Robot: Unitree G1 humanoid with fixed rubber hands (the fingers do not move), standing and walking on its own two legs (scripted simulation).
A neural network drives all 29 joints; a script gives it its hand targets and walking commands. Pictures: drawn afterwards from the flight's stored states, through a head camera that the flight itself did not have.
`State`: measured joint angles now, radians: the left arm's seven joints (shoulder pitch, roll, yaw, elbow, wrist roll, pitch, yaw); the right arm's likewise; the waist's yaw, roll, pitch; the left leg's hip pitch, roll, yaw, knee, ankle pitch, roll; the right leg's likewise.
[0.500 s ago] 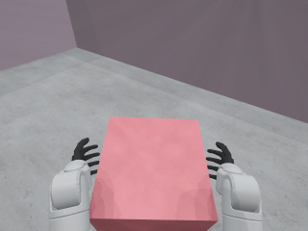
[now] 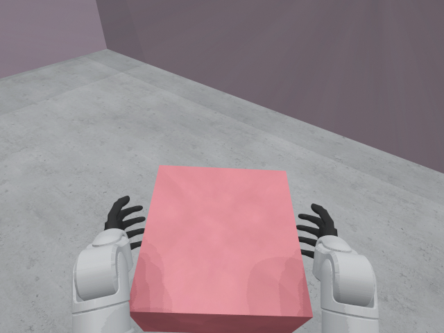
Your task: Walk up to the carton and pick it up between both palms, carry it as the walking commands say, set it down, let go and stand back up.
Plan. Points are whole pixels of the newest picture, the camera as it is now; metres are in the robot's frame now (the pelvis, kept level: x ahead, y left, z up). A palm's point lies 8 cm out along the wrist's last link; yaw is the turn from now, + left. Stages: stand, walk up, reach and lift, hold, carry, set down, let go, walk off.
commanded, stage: carry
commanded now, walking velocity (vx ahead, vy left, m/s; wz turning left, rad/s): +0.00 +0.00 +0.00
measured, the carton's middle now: (220, 245) +0.32 +0.00 +0.00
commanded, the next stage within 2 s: hold in 1.90 s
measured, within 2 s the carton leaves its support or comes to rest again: neither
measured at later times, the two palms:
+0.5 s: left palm (125, 227) +0.30 +0.17 +0.07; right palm (319, 235) +0.29 -0.18 +0.07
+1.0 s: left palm (126, 231) +0.30 +0.17 +0.07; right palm (320, 238) +0.29 -0.18 +0.06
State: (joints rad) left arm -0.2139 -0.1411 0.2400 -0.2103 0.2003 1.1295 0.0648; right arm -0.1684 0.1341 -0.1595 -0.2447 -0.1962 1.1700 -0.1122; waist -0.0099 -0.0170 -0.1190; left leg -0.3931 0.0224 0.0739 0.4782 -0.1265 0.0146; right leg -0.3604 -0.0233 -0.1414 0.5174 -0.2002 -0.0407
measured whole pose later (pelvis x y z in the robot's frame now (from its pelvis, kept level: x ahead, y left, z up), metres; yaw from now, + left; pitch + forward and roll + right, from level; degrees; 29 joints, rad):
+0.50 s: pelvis +0.03 +0.00 +0.00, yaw +0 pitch +3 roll +1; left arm -0.17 -0.13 0.23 -0.17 0.19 1.00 0.05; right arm -0.12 0.13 -0.15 -0.21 -0.22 1.04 -0.06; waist 0.00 -0.01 -0.11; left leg -0.37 0.02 0.08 0.49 -0.18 0.01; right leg -0.35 -0.03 -0.13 0.54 -0.26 -0.04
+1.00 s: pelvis +0.03 -0.01 +0.00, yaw +0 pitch +3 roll +0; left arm -0.16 -0.13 0.23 -0.13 0.19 0.96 0.05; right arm -0.11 0.13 -0.15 -0.17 -0.22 1.00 -0.06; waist 0.00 0.00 -0.11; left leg -0.38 0.03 0.07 0.49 -0.17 0.00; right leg -0.34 -0.02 -0.14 0.53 -0.25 -0.05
